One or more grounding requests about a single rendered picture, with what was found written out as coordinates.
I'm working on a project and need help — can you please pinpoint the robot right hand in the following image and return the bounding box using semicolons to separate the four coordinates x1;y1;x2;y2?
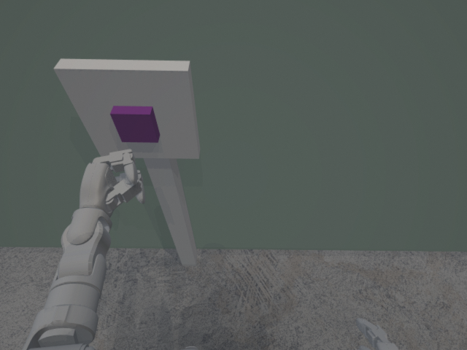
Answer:
356;318;398;350

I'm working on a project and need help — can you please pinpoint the robot left hand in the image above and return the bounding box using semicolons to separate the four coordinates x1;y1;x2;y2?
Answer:
80;149;145;218

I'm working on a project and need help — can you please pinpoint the button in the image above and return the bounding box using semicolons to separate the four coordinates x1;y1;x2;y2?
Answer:
110;106;160;143

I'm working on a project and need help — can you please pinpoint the panel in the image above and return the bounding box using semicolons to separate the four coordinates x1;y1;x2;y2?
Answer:
54;58;200;266

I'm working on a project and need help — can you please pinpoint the robot left forearm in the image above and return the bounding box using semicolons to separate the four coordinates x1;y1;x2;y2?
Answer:
22;207;112;350

